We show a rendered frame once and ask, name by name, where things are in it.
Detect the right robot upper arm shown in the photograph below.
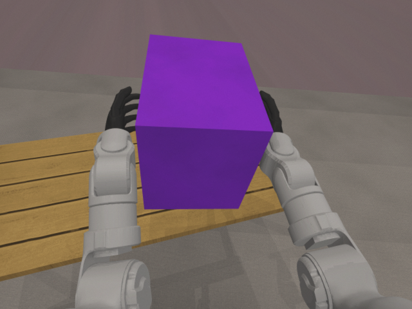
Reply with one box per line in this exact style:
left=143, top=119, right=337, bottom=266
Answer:
left=297, top=244, right=412, bottom=309

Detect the right robot forearm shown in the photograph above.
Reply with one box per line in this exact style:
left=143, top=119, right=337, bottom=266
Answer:
left=259, top=132, right=378, bottom=290

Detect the robot right hand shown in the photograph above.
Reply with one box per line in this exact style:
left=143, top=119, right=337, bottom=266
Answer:
left=259, top=91, right=283, bottom=133

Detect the left robot upper arm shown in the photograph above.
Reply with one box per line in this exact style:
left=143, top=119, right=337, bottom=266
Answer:
left=67, top=259, right=152, bottom=309

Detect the carton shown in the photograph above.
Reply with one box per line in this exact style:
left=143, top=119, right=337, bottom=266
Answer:
left=135, top=34, right=274, bottom=209

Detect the left robot forearm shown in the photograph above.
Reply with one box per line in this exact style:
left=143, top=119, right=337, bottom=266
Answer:
left=75, top=128, right=141, bottom=308

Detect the robot left hand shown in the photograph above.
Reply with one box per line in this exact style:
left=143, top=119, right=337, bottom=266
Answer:
left=105, top=86, right=140, bottom=133

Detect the table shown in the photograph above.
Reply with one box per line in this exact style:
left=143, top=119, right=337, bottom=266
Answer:
left=0, top=131, right=284, bottom=281

